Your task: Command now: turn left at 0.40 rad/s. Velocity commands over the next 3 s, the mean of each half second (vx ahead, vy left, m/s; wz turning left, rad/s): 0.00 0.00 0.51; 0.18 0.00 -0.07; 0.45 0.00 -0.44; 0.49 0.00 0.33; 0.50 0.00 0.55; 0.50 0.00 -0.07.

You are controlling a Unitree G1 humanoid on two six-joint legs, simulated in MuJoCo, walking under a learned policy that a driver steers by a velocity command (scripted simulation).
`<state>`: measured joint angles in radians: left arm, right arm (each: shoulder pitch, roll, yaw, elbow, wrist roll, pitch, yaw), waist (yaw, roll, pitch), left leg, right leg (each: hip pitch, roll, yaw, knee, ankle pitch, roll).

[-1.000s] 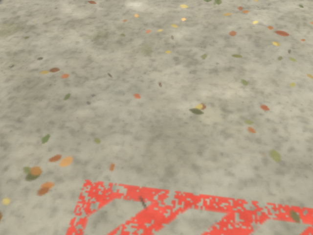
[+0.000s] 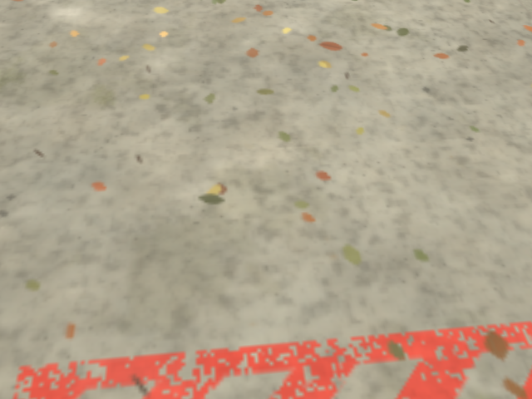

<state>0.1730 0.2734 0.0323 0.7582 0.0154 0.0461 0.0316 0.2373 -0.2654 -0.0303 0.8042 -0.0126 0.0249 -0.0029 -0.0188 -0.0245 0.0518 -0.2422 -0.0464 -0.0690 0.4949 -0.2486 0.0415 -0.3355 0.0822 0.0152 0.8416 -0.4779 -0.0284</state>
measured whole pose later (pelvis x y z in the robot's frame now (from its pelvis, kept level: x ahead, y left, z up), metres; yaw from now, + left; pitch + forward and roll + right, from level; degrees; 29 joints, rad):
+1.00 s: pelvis +0.04 -0.01 +0.01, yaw +11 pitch +0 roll +1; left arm 0.28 0.29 0.08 0.85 0.04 0.03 -0.06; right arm 0.33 -0.24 -0.04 0.89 -0.03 -0.05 -0.02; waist -0.01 -0.03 0.01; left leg 0.04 -0.01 0.15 0.20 -0.24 0.03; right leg -0.56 -0.04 0.02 0.95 -0.22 0.00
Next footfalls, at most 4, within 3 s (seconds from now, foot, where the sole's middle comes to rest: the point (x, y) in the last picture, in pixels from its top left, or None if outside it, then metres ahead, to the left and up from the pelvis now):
0.24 right None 0.05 -0.12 -0.78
0.66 left None -0.01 0.09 -0.78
1.20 right None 0.29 -0.12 -0.78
1.76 left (267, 341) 0.63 -0.01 -0.78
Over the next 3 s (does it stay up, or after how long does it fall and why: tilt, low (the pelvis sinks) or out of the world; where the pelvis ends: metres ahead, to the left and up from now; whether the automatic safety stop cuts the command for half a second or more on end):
stays up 1.08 0.10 0.01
